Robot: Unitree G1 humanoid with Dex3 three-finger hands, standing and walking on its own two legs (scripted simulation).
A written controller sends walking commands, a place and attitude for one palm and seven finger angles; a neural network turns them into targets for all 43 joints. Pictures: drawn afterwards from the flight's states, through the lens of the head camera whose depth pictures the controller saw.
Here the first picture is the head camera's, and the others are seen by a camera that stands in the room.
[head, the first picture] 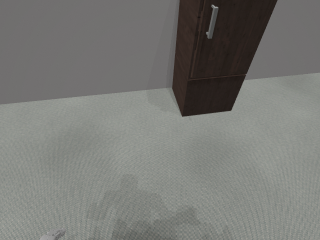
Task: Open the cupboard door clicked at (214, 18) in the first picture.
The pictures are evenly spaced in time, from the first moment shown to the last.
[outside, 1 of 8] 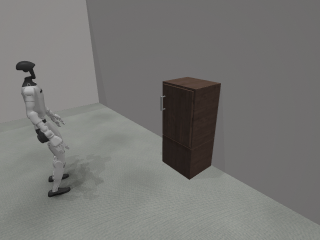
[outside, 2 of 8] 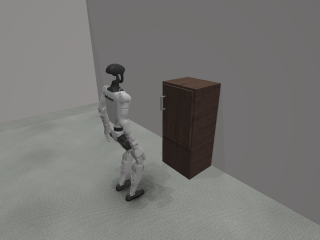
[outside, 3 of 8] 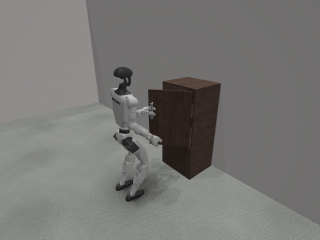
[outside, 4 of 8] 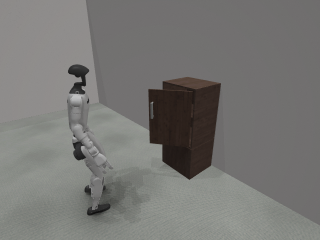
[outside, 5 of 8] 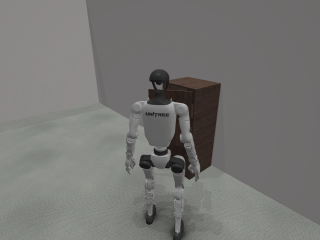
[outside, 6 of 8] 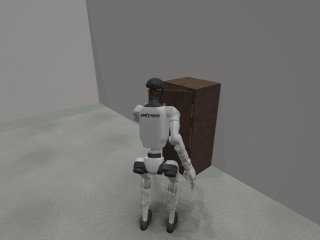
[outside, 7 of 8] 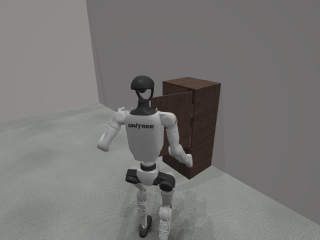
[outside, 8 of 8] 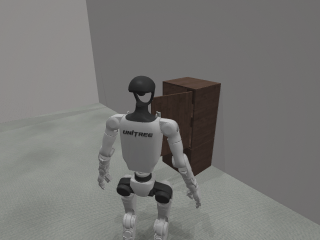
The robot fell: no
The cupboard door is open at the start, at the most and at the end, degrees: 0 79 79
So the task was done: yes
